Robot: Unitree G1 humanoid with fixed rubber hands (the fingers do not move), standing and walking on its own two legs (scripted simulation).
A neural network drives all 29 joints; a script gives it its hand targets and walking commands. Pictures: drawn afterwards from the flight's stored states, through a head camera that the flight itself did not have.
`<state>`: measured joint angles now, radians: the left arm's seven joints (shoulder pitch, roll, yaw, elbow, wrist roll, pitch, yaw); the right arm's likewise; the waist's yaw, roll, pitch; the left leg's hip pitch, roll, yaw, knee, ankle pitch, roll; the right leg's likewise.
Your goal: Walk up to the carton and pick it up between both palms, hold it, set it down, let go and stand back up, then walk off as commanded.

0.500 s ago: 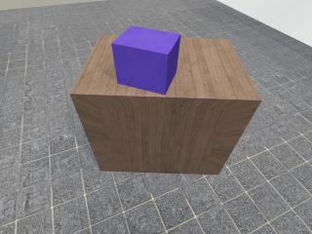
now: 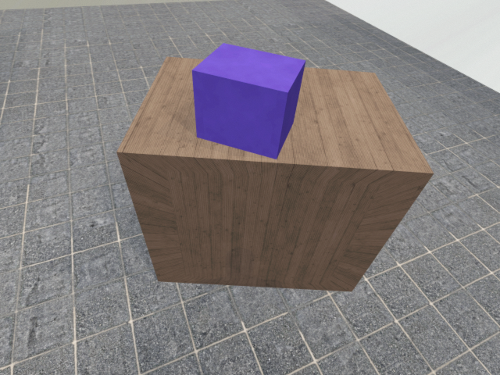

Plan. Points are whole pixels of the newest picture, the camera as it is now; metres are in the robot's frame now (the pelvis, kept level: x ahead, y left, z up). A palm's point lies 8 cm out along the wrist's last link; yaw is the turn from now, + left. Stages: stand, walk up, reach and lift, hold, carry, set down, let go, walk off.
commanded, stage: walk up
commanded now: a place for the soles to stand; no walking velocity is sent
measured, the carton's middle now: (249, 100) +0.79 +0.04 +0.05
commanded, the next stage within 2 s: none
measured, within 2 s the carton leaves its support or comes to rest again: neither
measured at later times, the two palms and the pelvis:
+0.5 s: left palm (107, 297) +0.28 +0.28 -0.10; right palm out of the picture +0.11 -0.31 -0.13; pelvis +0.12 -0.01 -0.02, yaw -5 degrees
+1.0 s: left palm (94, 298) +0.30 +0.33 -0.16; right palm (435, 331) +0.24 -0.33 -0.07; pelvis +0.22 +0.01 -0.03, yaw -4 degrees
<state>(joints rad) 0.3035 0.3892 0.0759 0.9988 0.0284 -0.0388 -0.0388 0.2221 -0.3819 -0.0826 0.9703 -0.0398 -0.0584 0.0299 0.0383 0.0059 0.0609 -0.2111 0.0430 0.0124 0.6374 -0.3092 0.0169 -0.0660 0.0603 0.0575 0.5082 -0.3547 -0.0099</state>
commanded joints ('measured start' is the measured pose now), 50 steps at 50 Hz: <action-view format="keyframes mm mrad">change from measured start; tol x32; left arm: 1 -180 168 30 -179 -17 -18 23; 50 -34 232 81 -217 -2 54 -2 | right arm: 1 202 -372 -99 -71 -3 -46 -22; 50 158 -338 -78 -217 14 -51 -84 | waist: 1 -162 174 71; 18 -45 136 91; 22 79 -317 -182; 50 -50 227 6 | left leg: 1 250 380 -674 -518 -173 155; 10 123 173 -68 -368 618 146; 20 -21 171 -55 6 557 119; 23 -300 -90 -62 665 -309 28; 25 -350 -40 -137 717 -244 29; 39 236 -8 44 -48 103 -12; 42 -91 437 -796 -472 -459 259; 50 -110 282 -315 -210 62 208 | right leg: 1 -605 72 112 593 -158 -21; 20 15 -73 -110 16 153 -95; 22 266 -460 498 -197 34 -259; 36 -317 -339 72 -178 10 -234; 41 -684 -7 -24 693 -232 -23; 50 -507 -120 40 612 -104 -7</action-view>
